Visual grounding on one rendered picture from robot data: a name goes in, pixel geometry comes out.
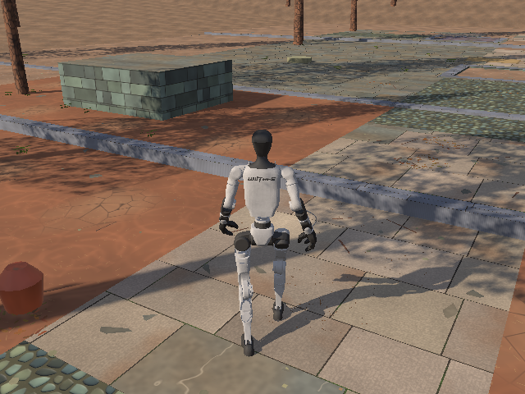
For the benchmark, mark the right robot hand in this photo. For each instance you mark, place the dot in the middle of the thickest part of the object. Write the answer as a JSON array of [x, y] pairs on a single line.
[[311, 238]]

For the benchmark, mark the robot shin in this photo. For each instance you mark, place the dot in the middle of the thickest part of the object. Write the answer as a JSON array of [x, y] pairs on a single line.
[[279, 285], [246, 314]]

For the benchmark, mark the robot left forearm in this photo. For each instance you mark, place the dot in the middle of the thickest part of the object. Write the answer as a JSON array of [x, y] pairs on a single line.
[[224, 214]]

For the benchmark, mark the robot right forearm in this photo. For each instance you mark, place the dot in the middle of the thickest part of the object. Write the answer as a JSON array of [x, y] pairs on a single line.
[[304, 219]]

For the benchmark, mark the robot right shin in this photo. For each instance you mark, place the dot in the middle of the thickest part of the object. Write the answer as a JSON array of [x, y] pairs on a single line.
[[279, 285]]

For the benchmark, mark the left robot hand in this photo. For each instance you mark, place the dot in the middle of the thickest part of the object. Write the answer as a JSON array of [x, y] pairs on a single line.
[[223, 229]]

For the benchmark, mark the left robot upper arm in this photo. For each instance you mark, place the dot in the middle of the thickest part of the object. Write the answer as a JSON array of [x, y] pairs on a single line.
[[232, 186]]

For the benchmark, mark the robot left shin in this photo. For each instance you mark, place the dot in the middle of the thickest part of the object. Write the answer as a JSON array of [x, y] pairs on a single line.
[[246, 314]]

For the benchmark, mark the right robot upper arm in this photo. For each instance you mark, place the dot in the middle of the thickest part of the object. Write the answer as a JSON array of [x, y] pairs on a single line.
[[292, 187]]

